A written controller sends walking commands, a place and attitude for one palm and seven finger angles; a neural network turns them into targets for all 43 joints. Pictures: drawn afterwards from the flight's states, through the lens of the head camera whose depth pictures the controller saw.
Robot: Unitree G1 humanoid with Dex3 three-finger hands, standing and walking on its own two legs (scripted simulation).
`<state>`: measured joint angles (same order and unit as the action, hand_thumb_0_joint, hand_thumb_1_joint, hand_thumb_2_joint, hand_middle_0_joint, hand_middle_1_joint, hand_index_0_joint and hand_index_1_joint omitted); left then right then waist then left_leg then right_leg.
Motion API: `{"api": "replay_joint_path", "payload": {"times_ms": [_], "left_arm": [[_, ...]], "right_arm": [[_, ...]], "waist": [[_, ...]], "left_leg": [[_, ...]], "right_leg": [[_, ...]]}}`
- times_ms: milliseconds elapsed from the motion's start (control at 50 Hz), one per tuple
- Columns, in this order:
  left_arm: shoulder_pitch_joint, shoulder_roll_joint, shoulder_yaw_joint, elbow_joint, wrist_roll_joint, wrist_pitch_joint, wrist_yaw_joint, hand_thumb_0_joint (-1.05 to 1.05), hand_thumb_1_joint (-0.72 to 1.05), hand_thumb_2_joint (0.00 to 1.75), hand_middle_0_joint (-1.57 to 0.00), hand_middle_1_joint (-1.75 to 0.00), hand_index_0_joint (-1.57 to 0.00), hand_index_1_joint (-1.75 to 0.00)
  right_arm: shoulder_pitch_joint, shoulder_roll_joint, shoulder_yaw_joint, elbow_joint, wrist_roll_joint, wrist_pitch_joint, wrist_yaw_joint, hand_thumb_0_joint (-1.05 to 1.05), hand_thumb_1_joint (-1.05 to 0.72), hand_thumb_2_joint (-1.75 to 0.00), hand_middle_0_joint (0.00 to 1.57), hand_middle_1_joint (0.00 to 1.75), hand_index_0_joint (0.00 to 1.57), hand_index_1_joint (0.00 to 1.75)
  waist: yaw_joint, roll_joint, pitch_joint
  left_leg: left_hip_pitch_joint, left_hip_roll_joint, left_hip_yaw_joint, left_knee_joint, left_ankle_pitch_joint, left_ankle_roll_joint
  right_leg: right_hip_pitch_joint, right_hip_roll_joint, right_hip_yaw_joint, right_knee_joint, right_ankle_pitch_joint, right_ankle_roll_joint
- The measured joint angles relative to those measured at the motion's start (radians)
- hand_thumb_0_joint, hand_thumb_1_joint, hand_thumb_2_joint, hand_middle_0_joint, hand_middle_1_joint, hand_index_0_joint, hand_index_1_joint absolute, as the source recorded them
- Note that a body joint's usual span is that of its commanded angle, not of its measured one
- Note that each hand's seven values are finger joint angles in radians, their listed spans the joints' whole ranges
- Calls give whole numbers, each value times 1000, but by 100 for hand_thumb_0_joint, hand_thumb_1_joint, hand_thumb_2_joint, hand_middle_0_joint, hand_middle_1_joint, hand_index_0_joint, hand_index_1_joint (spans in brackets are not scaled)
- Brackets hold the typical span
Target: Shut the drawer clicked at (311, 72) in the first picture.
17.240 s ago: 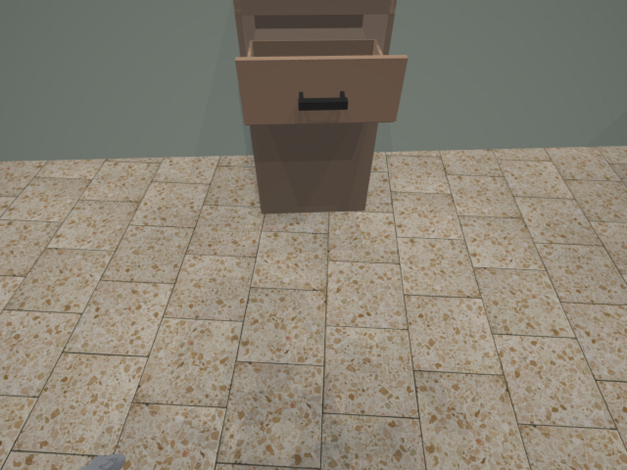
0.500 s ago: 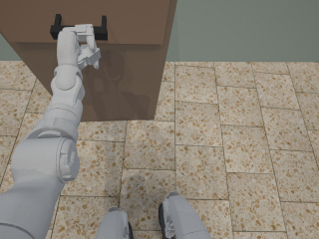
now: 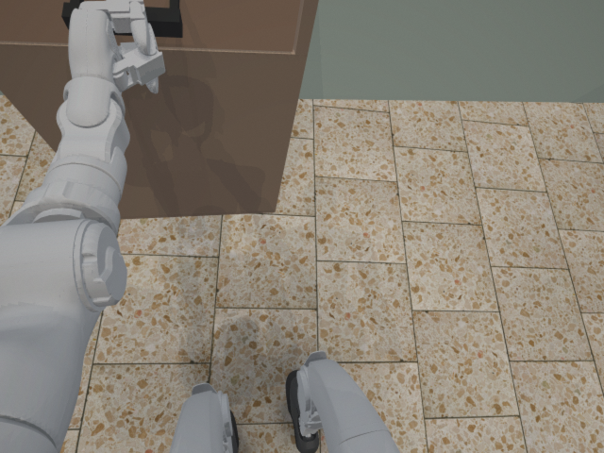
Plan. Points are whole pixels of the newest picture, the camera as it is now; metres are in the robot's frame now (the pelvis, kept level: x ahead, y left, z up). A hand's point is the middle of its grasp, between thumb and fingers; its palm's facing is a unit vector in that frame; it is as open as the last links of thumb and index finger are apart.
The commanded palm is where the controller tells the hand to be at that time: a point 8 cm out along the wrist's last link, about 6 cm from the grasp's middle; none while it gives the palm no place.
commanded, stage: pull the fist back off the drawer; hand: left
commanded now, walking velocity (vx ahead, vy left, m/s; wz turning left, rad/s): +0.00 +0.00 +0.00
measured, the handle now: (126, 7) +0.66 +0.11 +0.07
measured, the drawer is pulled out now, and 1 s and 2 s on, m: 0.00 0.00 0.00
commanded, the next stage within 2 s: draw the hand back to the body in 0.76 s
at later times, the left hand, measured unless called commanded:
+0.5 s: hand (160, 59) +0.58 +0.07 +0.07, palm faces -0.08 -1.00 -0.06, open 3.1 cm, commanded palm +0.56 +0.10 +0.08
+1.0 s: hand (151, 73) +0.55 +0.08 +0.09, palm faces -0.07 -1.00 -0.06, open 3.3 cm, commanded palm +0.49 +0.14 +0.10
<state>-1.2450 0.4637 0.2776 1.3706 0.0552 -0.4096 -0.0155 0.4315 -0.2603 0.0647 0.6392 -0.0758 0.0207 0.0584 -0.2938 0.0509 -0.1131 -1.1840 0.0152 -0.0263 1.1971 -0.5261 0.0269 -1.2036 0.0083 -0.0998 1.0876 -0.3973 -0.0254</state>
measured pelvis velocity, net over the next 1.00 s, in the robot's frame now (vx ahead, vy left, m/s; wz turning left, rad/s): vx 0.04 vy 0.00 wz -0.03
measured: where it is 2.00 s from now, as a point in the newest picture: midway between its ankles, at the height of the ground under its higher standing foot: (266, 446)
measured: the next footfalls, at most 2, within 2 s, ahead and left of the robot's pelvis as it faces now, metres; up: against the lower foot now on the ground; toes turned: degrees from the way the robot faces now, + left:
none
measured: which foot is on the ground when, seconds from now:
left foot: down 0.00-1.00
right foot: down 0.00-1.00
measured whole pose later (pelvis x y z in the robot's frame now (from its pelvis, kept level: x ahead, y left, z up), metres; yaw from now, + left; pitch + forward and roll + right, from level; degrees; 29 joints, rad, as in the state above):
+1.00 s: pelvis +0.04 +0.00 +0.03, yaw -2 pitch +25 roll -1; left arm -0.81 0.28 0.25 0.92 -0.03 -0.41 -0.03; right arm 0.39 -0.25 0.01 0.56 -0.03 0.09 0.08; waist -0.17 0.05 -0.14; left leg -0.95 0.02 0.03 1.05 -0.54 0.02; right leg -1.01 0.03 -0.04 0.99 -0.42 -0.02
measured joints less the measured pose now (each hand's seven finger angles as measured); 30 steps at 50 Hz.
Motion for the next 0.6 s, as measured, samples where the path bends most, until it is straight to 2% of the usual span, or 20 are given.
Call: {"api": "replay_joint_path", "payload": {"times_ms": [140, 320, 440, 600], "left_arm": [[-53, 16, -28, 28, 3, 14, 19, 3, 72, 100, -140, -160, -140, -160], [-78, 24, -27, 34, 15, 32, 22, 2, 75, 99, -140, -160, -140, -160], [-50, 6, -19, -5, 10, 37, 24, 1, 79, 98, -140, -160, -140, -160], [39, -35, 4, -86, -12, 38, 17, -2, 85, 94, -140, -160, -140, -160]], "right_arm": [[-2, -2, 6, 6, -6, -22, -3, 0, -91, -89, 20, 30, 20, 30], [11, -5, 13, -2, -9, -21, 8, 0, -91, -89, 20, 30, 20, 30], [18, -1, 11, -5, -6, -10, 17, 0, -91, -89, 20, 30, 20, 30], [11, 5, 4, -20, 7, 13, 20, 0, -91, -89, 20, 30, 20, 30]], "waist": [[-16, -2, 0], [-24, -1, -1], [-13, 1, 1], [15, 1, 1]], "left_leg": [[-40, -6, -7, 17, 12, 1], [-68, -6, -4, 36, 14, 6], [-59, -5, 6, 37, 9, 9], [-5, 3, 26, 7, -2, 12]], "right_leg": [[-33, -6, -8, 10, 12, 1], [-59, -7, -4, 24, 18, 5], [-56, -5, 6, 29, 15, 8], [-15, 4, 26, 9, 7, 10]]}}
